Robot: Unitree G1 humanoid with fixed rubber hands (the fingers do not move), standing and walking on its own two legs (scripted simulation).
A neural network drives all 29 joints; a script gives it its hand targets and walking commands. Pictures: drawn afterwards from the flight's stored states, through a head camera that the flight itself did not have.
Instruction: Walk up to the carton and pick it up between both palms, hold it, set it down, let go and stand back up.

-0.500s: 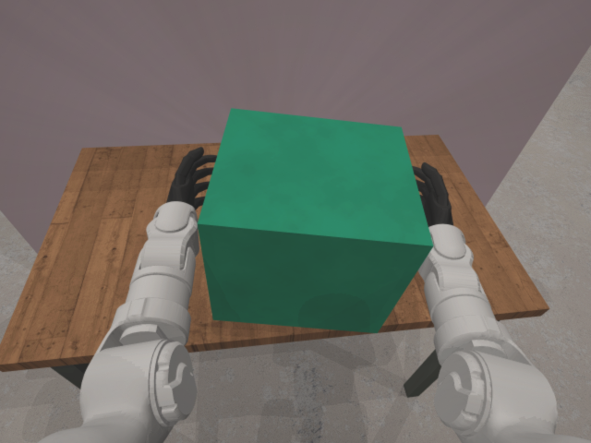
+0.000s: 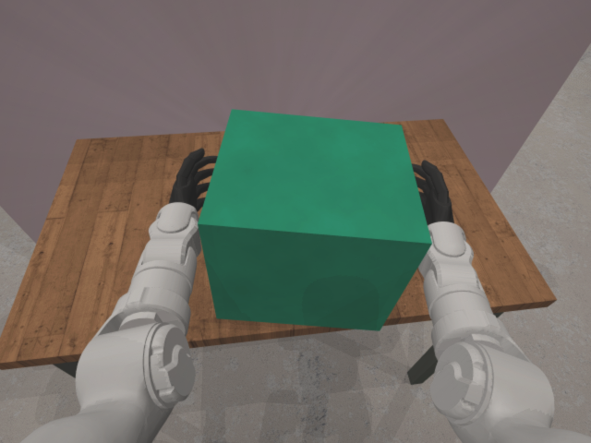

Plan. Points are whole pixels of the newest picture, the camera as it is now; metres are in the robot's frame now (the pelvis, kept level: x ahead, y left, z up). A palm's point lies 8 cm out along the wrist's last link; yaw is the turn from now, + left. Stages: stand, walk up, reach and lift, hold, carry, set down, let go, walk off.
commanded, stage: set down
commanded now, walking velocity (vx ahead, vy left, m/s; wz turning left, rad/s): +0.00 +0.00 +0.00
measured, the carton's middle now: (307, 223) +0.44 +0.01 +0.03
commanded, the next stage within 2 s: none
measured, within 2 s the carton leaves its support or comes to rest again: rests again in 0.42 s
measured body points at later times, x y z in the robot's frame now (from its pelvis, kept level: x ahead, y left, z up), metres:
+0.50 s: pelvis +0.01 +0.00 +0.00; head +0.08 +0.01 +0.44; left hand +0.45 +0.19 +0.05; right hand +0.45 -0.17 +0.06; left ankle -0.03 +0.12 -0.75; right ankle -0.02 -0.12 -0.75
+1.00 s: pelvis +0.00 +0.00 +0.00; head +0.08 +0.02 +0.44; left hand +0.44 +0.19 +0.05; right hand +0.44 -0.16 +0.06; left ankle -0.03 +0.12 -0.75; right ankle -0.02 -0.12 -0.75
